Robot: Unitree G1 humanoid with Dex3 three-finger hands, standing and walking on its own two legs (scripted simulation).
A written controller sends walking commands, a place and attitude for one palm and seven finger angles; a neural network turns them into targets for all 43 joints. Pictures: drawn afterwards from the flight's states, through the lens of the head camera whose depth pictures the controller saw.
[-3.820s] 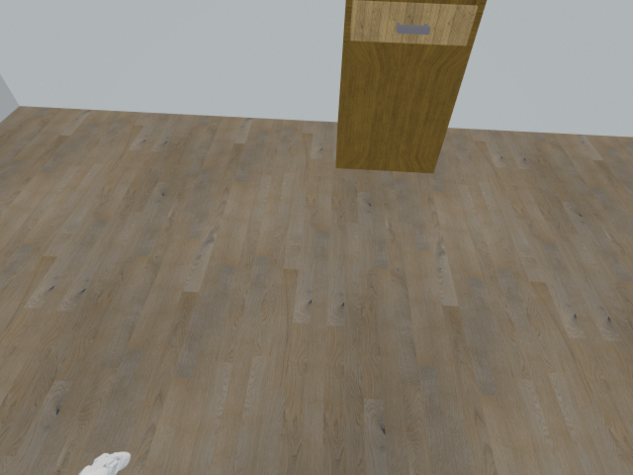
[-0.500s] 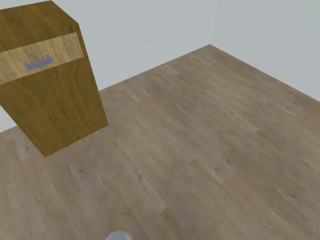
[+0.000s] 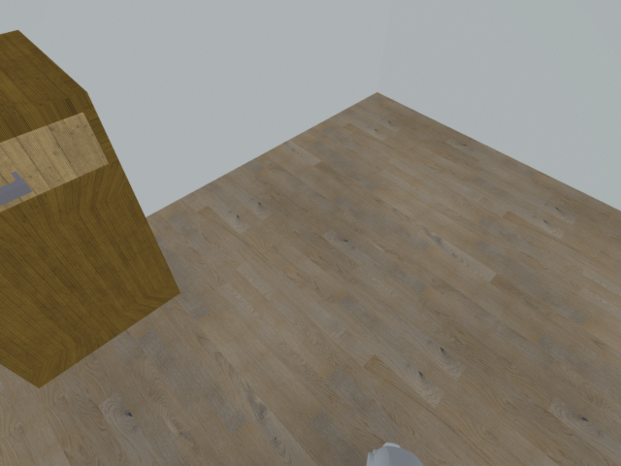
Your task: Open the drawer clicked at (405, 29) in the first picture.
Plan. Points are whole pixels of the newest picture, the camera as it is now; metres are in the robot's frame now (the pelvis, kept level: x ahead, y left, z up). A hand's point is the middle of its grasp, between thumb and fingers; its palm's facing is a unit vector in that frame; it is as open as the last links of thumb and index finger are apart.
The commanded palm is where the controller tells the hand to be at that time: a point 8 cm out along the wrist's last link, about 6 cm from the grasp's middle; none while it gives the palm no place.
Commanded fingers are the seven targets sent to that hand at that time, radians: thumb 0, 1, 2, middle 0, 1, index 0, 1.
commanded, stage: walk to a spot facing it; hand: left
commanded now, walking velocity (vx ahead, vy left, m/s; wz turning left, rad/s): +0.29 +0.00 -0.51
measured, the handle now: out of the picture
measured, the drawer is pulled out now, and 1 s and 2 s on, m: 0.00 0.00 0.00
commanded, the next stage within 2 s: turn to face it in 0.10 s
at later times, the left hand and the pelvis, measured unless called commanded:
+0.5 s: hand (242, 403) +0.24 +0.13 -0.17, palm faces +0.06 -0.98 -0.20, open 7.2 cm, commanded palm none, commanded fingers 0.00 0.90 0.90 -0.20 -0.30 -0.20 -0.30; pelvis +0.17 -0.05 +0.00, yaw +1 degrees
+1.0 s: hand (208, 384) +0.26 +0.19 -0.16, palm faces +0.31 -0.91 -0.27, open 7.4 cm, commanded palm none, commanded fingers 0.00 0.90 0.90 -0.20 -0.30 -0.20 -0.30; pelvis +0.21 -0.05 +0.00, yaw +17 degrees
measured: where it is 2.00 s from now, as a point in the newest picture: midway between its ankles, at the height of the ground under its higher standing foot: outside the picture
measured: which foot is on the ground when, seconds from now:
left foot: down 0.00-0.14, up 0.16-0.58, down 0.60-1.00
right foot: up 0.00-0.12, down 0.14-0.60, up 0.62-1.00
